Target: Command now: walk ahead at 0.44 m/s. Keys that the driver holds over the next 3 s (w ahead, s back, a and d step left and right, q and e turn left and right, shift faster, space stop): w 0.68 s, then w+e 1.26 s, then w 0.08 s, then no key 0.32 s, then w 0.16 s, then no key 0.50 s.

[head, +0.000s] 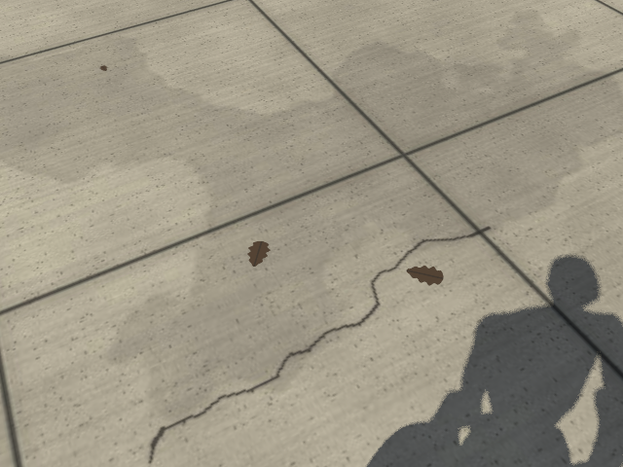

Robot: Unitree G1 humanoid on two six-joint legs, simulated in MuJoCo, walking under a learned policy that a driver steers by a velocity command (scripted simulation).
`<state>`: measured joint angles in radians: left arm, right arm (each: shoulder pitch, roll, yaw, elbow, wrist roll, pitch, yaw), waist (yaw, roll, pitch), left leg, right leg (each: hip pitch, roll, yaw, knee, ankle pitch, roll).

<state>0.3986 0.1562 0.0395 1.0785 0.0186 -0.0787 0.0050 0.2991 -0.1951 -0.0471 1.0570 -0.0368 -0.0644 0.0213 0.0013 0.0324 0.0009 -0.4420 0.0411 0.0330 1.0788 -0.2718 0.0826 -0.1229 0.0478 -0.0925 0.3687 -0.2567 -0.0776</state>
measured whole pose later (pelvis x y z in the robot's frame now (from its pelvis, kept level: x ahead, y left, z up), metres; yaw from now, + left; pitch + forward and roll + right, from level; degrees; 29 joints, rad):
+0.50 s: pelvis +0.28 +0.03 +0.00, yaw -1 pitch -1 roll +1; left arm 0.27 0.19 0.05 1.01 0.03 -0.07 -0.01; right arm 0.28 -0.20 -0.06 1.05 -0.02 -0.08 0.00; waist 0.00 -0.02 0.06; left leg -0.21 -0.08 0.13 0.39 -0.17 0.12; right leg -0.45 -0.06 0.00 1.17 -0.28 -0.08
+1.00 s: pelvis +0.57 -0.03 -0.01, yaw -8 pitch +0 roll +0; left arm 0.20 0.22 0.08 0.97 0.02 -0.05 -0.01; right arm 0.30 -0.19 -0.05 0.99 -0.02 -0.10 0.00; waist 0.00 0.01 0.07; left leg -0.34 0.02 0.02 1.22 -0.32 0.06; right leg -0.31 0.11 -0.07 0.47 -0.16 -0.13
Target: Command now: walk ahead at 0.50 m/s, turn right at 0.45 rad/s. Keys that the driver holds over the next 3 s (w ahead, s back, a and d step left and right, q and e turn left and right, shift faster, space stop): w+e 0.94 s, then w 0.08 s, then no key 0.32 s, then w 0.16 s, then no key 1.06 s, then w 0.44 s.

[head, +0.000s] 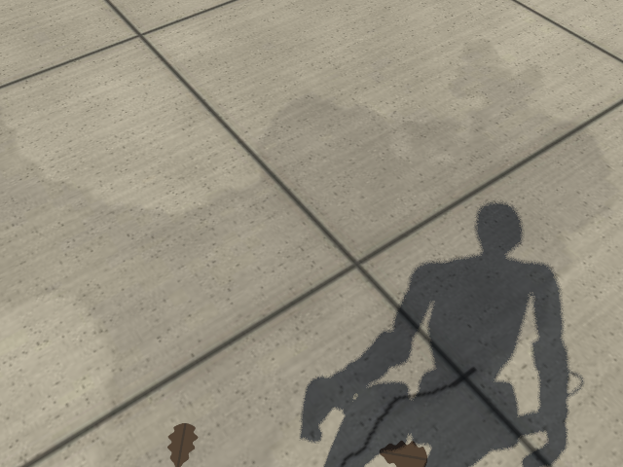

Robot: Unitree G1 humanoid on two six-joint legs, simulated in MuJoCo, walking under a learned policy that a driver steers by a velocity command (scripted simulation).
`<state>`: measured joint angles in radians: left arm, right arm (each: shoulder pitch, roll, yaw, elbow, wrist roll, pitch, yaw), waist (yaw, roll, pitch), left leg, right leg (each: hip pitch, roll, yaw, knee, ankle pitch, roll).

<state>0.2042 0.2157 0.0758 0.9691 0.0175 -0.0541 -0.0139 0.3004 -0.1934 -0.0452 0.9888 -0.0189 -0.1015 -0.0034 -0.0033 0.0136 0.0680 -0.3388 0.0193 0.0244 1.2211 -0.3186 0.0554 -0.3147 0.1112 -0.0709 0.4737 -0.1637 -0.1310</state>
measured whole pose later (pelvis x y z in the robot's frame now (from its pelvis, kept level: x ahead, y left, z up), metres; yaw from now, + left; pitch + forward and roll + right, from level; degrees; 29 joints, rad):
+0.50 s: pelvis +0.28 +0.03 -0.01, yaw -17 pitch +2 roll +0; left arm 0.42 0.27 0.08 0.91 0.00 -0.05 0.01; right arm 0.03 -0.24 -0.03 0.74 -0.04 -0.08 0.00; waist 0.08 -0.01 0.04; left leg -0.44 -0.02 0.03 0.56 -0.16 0.04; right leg -0.19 0.12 0.14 0.97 -0.47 -0.09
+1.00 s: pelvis +0.51 -0.09 -0.01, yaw -35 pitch +2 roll +1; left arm 0.02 0.24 0.04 0.69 0.06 -0.03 -0.06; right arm 0.42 -0.24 -0.04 0.90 -0.02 -0.05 -0.01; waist -0.06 0.00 0.06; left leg -0.03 0.11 0.26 0.72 -0.50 -0.02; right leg -0.47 0.05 -0.10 0.60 -0.15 -0.14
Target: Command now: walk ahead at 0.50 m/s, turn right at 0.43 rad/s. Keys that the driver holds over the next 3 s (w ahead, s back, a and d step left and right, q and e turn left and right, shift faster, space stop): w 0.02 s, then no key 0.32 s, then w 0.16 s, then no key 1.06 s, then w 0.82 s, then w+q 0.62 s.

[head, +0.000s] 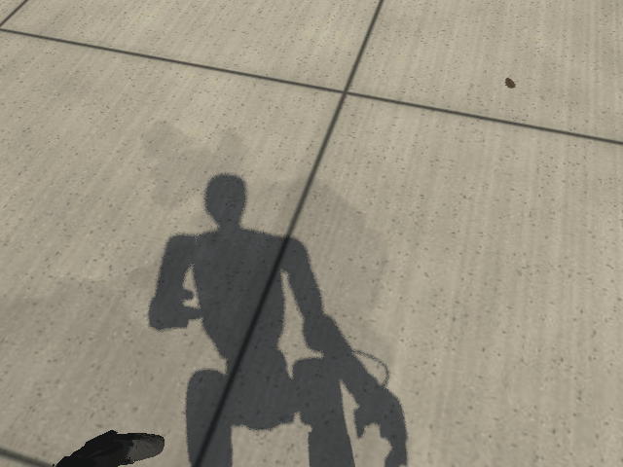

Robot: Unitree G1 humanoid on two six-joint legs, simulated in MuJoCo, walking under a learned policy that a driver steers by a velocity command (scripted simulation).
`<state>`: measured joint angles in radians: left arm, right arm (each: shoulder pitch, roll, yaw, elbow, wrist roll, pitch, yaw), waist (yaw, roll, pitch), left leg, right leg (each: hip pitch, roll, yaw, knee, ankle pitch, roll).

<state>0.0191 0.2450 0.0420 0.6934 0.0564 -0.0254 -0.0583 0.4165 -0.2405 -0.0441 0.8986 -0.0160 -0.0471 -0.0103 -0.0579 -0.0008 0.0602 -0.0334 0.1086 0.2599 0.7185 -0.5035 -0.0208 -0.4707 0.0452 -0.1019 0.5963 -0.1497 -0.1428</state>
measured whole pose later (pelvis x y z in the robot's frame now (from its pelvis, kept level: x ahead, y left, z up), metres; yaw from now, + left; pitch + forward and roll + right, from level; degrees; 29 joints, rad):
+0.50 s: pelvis +0.20 +0.00 +0.02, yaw -4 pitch +0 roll -1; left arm 0.34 0.23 0.03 0.93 0.02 -0.04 0.01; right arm 0.21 -0.21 -0.03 0.83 -0.03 -0.01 0.00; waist 0.02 0.01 0.02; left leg -0.37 0.02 0.07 0.62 -0.30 0.05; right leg 0.00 0.11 -0.02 0.33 -0.33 -0.10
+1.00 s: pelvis +0.28 +0.01 +0.02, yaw -4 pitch -2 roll +0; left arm 0.22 0.18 0.00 1.05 0.01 0.00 0.03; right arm 0.28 -0.18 0.01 1.00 -0.01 -0.02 -0.03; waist -0.02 0.00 0.04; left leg -0.11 -0.04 0.08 0.41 -0.27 0.06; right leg -0.21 -0.01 0.00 0.45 -0.21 0.00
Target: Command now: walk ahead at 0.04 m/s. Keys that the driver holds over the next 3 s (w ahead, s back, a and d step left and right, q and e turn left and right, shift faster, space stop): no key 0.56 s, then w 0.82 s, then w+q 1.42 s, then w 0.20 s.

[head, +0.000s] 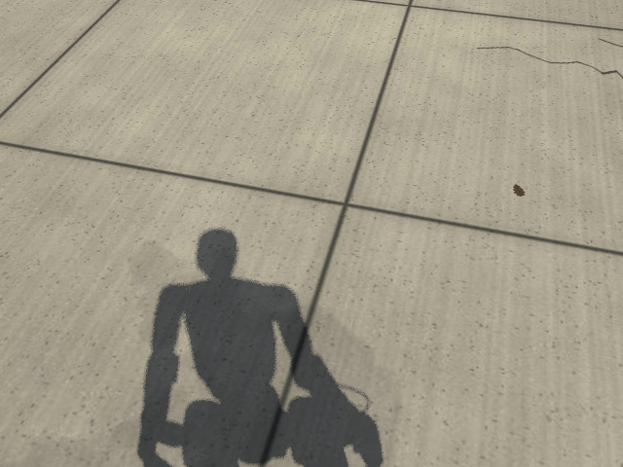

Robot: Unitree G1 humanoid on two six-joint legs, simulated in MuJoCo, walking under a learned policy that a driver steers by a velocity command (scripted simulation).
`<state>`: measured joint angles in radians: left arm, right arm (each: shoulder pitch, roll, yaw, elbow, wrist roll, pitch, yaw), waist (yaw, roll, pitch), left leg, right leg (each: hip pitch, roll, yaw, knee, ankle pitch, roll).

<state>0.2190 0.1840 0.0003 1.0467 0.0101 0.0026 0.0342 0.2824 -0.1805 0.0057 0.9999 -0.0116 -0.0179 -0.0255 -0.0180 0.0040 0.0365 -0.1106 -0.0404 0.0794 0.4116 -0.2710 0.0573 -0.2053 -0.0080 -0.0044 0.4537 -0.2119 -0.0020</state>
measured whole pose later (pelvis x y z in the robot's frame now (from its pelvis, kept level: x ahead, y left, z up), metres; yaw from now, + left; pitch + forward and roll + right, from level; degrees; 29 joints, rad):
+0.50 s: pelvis +0.01 -0.02 +0.00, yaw +1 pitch -2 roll +0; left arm 0.26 0.15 -0.01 1.16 0.00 -0.01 0.04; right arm 0.31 -0.16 0.02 1.13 -0.01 0.00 -0.04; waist -0.01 0.01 0.04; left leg -0.08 0.00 0.06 0.38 -0.26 0.02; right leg -0.15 0.03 -0.03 0.37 -0.19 -0.03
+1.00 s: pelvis +0.11 -0.06 -0.01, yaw +1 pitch +0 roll +0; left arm 0.30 0.18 0.05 1.04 0.02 -0.08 0.00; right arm 0.43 -0.19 -0.04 1.12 -0.03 -0.05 0.00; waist -0.01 0.04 0.01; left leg -0.25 0.03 0.01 0.96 -0.43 0.08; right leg -0.23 0.03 -0.09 0.53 -0.29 -0.07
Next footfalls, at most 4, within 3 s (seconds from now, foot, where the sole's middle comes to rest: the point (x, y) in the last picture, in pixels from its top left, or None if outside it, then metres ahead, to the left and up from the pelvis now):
0.92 right None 0.14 -0.14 -0.78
1.38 left None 0.49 0.02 -0.78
1.94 right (371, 345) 0.82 -0.12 -0.78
2.48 left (249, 299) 0.96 0.19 -0.78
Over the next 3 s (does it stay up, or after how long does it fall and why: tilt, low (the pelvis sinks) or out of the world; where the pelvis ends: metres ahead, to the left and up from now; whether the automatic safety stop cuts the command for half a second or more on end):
stays up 1.10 0.23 -0.01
